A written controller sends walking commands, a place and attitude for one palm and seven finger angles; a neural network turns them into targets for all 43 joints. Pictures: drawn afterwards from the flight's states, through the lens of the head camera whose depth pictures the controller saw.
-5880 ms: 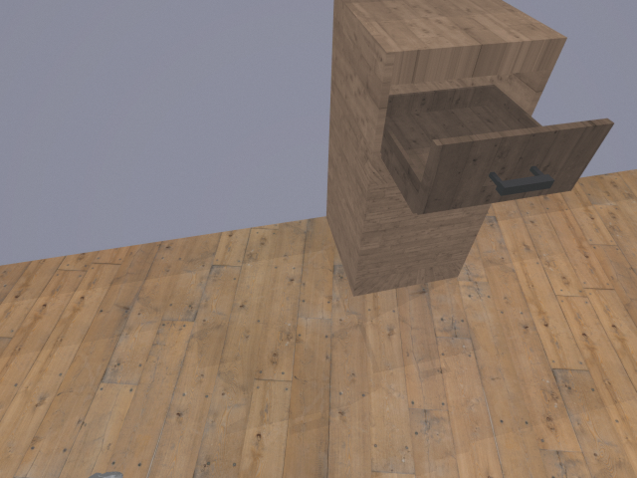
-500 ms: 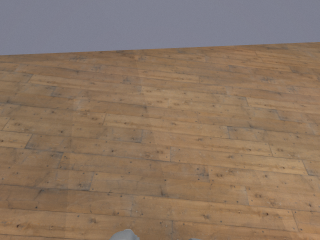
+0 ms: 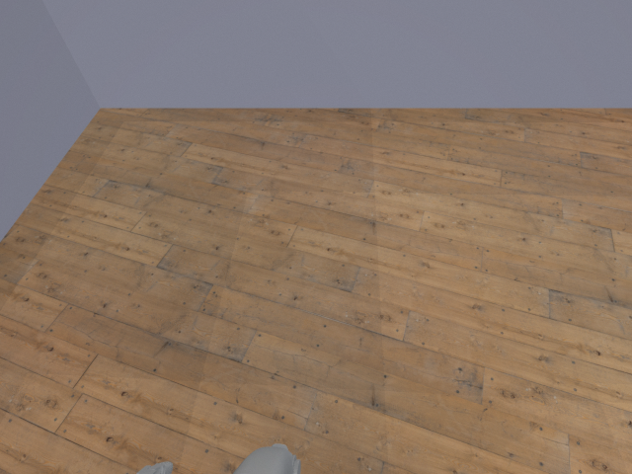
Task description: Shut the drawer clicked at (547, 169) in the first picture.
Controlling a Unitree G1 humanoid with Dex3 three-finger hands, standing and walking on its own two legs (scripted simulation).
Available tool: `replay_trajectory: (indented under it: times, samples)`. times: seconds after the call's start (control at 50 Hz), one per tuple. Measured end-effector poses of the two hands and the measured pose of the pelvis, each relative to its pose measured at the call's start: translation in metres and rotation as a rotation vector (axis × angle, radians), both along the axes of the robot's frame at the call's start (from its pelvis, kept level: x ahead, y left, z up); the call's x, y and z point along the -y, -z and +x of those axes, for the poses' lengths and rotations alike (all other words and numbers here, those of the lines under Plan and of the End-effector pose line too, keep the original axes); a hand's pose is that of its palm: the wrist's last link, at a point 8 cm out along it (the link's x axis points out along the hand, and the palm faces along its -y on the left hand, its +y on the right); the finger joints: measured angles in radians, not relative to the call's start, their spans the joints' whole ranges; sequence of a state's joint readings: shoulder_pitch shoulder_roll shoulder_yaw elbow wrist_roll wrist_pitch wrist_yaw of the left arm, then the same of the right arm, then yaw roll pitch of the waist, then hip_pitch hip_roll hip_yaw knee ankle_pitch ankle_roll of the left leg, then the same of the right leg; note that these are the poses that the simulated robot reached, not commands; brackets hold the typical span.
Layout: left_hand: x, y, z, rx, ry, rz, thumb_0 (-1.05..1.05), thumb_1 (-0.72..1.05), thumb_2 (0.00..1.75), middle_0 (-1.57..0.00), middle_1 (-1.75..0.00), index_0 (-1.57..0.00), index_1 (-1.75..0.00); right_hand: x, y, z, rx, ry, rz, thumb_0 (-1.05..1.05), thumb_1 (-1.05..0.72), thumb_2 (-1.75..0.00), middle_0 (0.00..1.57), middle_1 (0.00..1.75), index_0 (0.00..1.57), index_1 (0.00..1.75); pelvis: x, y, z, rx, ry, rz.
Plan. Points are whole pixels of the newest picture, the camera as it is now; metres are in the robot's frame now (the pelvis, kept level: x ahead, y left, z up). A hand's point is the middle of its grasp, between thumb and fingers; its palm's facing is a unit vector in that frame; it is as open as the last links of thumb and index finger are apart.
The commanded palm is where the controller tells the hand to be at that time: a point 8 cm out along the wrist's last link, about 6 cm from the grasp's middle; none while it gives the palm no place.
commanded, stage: turn to face it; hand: left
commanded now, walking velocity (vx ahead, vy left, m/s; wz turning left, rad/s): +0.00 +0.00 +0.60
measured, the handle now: out of the picture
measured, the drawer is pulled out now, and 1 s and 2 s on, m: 0.24 0.24 0.24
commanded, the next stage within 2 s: none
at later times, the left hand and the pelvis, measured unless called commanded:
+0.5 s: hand out of the picture +0.01 +0.27 -0.17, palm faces +0.36 -0.89 -0.27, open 7.4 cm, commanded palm none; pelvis +0.01 +0.03 +0.00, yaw +18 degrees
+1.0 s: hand out of the picture -0.02 +0.20 -0.16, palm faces +0.59 -0.76 -0.26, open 7.4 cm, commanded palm none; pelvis +0.04 +0.00 +0.00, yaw +38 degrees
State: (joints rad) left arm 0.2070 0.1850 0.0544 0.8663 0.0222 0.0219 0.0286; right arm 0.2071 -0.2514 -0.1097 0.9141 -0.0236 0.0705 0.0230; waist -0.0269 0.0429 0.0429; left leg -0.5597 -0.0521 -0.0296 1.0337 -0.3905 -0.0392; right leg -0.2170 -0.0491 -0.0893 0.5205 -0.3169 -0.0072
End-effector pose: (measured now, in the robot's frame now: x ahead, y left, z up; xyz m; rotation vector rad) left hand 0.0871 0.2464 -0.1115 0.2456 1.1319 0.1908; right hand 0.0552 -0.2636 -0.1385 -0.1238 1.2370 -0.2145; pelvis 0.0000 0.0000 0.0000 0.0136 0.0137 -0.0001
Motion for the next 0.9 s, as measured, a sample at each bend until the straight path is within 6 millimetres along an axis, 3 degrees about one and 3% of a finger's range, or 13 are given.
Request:
replay_trajectory:
  times: [0.08,0.16,0.3,0.36,0.42,0.52,0.68,0.76,0.9]
  samples:
    - [0.004,0.0,-0.025,-0.041,-0.056,-0.007,0.0,0.9,0.9,-0.2,-0.3,-0.21,-0.3,0.003,-0.004,0.02,-0.007,-0.069,0.001,0.0,-0.91,-0.9,0.2,0.29,0.19,0.3,0.005,-0.004,0.002,0.006,-0.061,0.02]
    - [0.001,0.007,-0.053,-0.082,-0.126,-0.025,0.0,0.9,0.9,-0.2,-0.3,-0.21,-0.3,-0.006,-0.004,0.048,-0.021,-0.16,-0.005,0.0,-0.91,-0.9,0.2,0.29,0.19,0.3,0.002,-0.003,0.004,0.005,-0.118,0.028]
    - [-0.028,0.036,-0.111,-0.177,-0.276,-0.063,0.0,0.9,0.9,-0.2,-0.3,-0.21,-0.3,-0.052,-0.007,0.119,0.071,-0.342,-0.043,0.0,-0.91,-0.9,0.2,0.29,0.19,0.3,-0.022,0.014,0.008,-0.008,-0.21,0.0]
    - [-0.044,0.042,-0.125,-0.212,-0.325,-0.059,0.0,0.9,0.9,-0.2,-0.3,-0.21,-0.3,-0.071,-0.015,0.137,0.128,-0.386,-0.053,0.0,-0.91,-0.9,0.2,0.29,0.2,0.3,-0.028,0.015,0.007,0.0,-0.236,0.0]
    - [-0.055,0.036,-0.12,-0.184,-0.36,-0.051,0.0,0.9,0.9,-0.2,-0.3,-0.2,-0.3,-0.08,-0.023,0.142,0.137,-0.416,-0.063,0.0,-0.91,-0.9,0.2,0.29,0.2,0.3,-0.03,0.008,0.009,0.008,-0.274,-0.019]
    - [-0.062,0.02,-0.095,-0.07,-0.385,-0.034,0.0,0.9,0.9,-0.2,-0.3,-0.2,-0.29,-0.086,-0.022,0.144,0.101,-0.459,-0.048,0.0,-0.9,-0.9,0.2,0.3,0.2,0.3,-0.028,0.002,0.013,0.01,-0.332,-0.027]
    - [-0.044,0.004,-0.058,0.069,-0.404,0.022,0.0,0.9,0.9,-0.2,-0.3,-0.2,-0.3,-0.071,0.004,0.155,0.052,-0.49,0.009,0.0,-0.9,-0.9,0.21,0.3,0.2,0.3,-0.004,0.011,0.03,0.003,-0.428,-0.004]
    - [-0.024,-0.004,-0.065,0.081,-0.441,0.035,0.0,0.9,0.9,-0.2,-0.3,-0.21,-0.3,-0.063,0.01,0.164,0.02,-0.519,0.015,0.0,-0.9,-0.9,0.2,0.3,0.2,0.3,0.005,0.008,0.035,0.013,-0.494,0.007]
    - [0.003,-0.002,-0.105,0.009,-0.553,-0.006,0.0,0.9,0.9,-0.2,-0.3,-0.21,-0.3,-0.071,0.001,0.181,-0.023,-0.614,0.01,0.0,-0.91,-0.9,0.2,0.29,0.2,0.3,0.007,-0.002,0.04,0.015,-0.591,0.023]
